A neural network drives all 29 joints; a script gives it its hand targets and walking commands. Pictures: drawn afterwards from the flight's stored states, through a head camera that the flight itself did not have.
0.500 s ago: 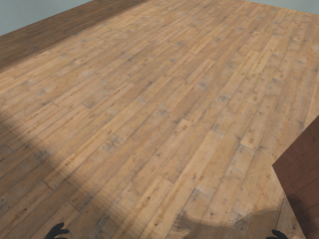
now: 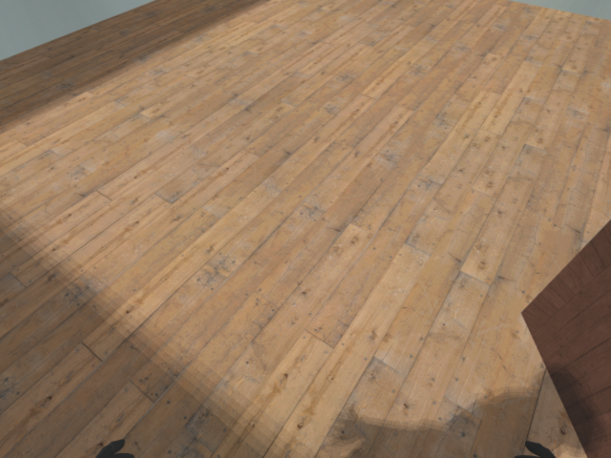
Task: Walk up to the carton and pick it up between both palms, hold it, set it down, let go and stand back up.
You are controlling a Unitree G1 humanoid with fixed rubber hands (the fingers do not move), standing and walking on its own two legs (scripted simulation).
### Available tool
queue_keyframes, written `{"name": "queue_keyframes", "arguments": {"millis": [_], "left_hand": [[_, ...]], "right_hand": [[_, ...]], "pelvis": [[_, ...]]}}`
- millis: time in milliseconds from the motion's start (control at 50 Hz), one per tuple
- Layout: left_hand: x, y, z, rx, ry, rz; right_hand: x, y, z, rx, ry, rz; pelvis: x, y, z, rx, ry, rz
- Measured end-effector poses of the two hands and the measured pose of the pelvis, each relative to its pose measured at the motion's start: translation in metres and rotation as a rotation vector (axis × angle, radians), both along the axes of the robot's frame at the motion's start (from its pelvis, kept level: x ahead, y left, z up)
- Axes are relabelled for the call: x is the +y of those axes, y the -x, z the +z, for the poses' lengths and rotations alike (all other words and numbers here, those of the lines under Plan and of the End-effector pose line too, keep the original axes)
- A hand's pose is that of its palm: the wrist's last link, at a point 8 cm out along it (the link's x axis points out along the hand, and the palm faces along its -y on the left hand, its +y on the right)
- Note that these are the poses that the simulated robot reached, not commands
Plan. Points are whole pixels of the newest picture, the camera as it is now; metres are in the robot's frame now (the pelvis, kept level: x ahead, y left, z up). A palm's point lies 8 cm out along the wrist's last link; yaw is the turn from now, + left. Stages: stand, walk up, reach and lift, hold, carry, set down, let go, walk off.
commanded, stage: stand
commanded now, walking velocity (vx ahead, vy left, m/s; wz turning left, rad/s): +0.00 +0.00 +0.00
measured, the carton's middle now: out of the picture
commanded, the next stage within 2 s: walk up in 1.26 s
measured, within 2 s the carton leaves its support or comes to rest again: neither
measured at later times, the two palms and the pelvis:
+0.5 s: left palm out of the picture +0.10 +0.31 -0.11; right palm out of the picture +0.11 -0.30 -0.11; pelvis +0.01 +0.00 +0.00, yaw +0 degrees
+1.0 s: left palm out of the picture +0.09 +0.32 -0.11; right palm out of the picture +0.10 -0.30 -0.11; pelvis +0.00 +0.00 +0.00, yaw +0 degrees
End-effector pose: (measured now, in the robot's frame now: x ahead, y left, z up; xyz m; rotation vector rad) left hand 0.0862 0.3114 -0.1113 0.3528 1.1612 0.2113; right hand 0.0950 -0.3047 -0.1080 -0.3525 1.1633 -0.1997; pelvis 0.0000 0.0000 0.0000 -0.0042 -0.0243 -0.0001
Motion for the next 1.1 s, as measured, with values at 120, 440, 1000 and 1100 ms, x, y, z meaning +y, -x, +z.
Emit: {"name": "queue_keyframes", "arguments": {"millis": [120,440,1000,1100], "left_hand": [[0.000,-0.010,0.001,-0.018,0.000,-0.001],[0.005,-0.020,0.006,-0.023,-0.009,0.003],[0.006,-0.008,0.003,-0.015,0.000,0.008],[0.006,-0.005,0.003,-0.005,0.001,0.005]], "right_hand": [[0.003,-0.002,0.000,-0.002,-0.004,0.001],[0.003,-0.014,-0.001,-0.006,-0.002,-0.001],[0.008,-0.002,0.002,-0.002,-0.002,0.001],[0.004,-0.001,0.002,-0.001,-0.001,-0.006]], "pelvis": [[0.000,-0.002,0.000,0.003,-0.001,0.005],[0.001,-0.010,0.001,0.006,-0.001,0.004],[0.005,-0.004,0.002,-0.008,-0.004,0.006],[0.005,-0.004,0.002,-0.001,-0.002,0.003]]}}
